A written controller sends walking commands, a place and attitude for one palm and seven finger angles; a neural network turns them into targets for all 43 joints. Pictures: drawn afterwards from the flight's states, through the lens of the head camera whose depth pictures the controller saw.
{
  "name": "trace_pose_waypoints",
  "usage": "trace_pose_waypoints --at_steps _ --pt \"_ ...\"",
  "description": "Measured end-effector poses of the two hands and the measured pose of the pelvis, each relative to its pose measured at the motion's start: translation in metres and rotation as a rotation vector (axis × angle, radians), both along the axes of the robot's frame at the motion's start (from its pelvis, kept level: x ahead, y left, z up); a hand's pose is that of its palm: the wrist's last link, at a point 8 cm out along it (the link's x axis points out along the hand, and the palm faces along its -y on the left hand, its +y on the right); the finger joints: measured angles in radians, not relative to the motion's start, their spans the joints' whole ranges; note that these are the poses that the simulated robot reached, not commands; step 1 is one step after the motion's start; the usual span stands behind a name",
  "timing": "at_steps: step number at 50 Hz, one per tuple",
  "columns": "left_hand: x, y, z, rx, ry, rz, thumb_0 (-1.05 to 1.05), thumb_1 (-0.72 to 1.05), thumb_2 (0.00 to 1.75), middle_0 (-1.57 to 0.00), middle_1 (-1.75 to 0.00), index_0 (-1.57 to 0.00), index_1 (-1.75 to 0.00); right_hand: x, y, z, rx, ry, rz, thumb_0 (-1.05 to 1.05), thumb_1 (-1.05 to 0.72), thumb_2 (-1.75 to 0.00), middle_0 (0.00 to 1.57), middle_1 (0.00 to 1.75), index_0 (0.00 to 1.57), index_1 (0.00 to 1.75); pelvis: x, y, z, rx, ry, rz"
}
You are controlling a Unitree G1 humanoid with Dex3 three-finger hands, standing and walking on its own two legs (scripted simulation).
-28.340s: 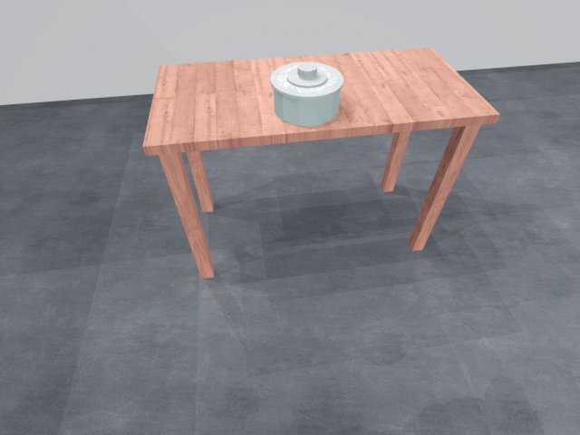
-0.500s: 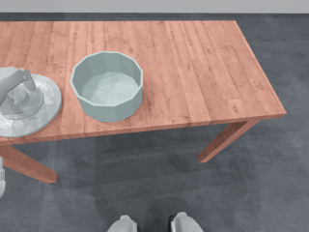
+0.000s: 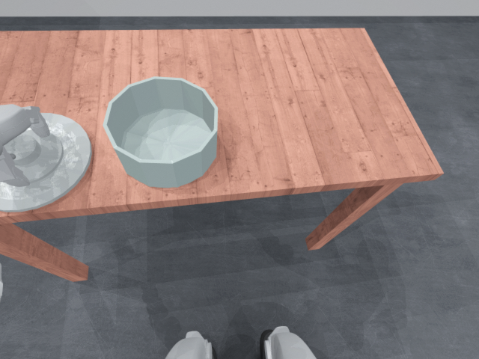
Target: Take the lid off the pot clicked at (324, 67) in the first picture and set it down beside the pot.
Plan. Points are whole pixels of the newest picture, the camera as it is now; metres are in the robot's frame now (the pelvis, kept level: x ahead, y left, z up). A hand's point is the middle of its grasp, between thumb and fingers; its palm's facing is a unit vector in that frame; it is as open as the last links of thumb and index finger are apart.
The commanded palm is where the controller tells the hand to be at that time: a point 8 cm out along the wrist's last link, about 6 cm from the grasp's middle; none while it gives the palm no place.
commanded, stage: raise the empty hand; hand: left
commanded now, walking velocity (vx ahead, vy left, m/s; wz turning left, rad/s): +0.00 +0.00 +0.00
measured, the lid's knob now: (21, 149) +0.46 +0.36 +0.00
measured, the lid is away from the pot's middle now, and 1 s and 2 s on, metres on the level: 0.24 0.24 0.24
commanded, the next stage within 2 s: draw the hand back to the body in 1.24 s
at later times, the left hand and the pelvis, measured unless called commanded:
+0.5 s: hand out of the picture +0.43 +0.36 +0.07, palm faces -0.42 -0.14 -0.90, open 11.0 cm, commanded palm +0.46 +0.35 +0.13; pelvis +0.02 +0.00 +0.02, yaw +1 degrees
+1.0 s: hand out of the picture +0.43 +0.36 +0.12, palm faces -0.39 -0.12 -0.91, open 11.0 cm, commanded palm +0.45 +0.35 +0.19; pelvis +0.02 +0.00 +0.03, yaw +2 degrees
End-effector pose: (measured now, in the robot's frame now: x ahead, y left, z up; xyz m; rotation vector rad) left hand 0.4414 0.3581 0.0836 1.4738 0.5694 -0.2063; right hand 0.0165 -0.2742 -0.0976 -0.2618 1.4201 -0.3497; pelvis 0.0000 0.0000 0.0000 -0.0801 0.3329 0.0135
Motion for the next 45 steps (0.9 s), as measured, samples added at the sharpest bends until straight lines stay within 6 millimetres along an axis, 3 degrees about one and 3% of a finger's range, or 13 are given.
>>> trace_pose_waypoints --at_steps 7,12,45 --pt "-0.002 0.002 0.005 -0.008 -0.006 0.012 0.00 0.01 0.63 -0.39 -0.92 -0.36 -0.88 0.002 0.000 0.002 -0.003 0.001 -0.006 0.00 -0.91 -0.90 0.20 0.30 0.21 0.30 0.003 -0.001 0.003 0.001 -0.011 0.003" --pt "0.000 0.004 0.019 -0.016 -0.040 0.015 0.00 0.01 0.63 -0.37 -0.90 -0.36 -0.88 0.007 0.001 0.006 -0.005 -0.011 -0.007 0.00 -0.91 -0.90 0.20 0.30 0.21 0.30 0.007 -0.001 0.007 0.000 -0.024 0.007" --pt "-0.007 0.006 0.089 0.005 -0.082 0.014 0.00 0.01 0.63 -0.35 -0.88 -0.36 -0.88 0.067 0.013 0.020 0.054 -0.152 0.067 0.00 -0.91 -0.90 0.20 0.30 0.20 0.30 0.021 0.005 0.029 0.018 -0.122 0.031"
